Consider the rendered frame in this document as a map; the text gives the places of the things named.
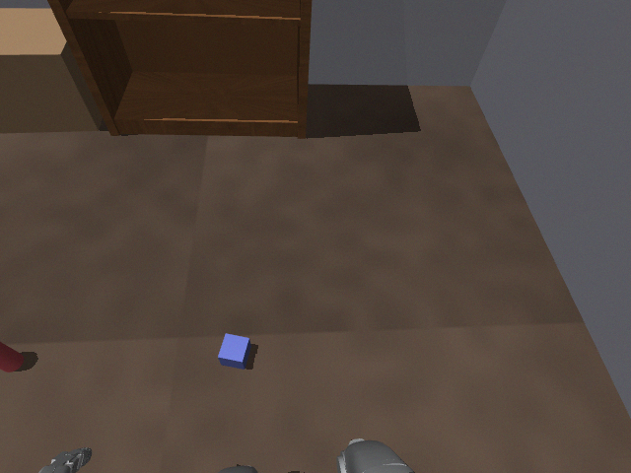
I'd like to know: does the left robot hand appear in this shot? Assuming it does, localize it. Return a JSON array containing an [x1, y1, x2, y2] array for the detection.
[[38, 447, 92, 473]]

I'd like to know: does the bookshelf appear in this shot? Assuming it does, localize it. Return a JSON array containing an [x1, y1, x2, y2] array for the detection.
[[47, 0, 312, 139]]

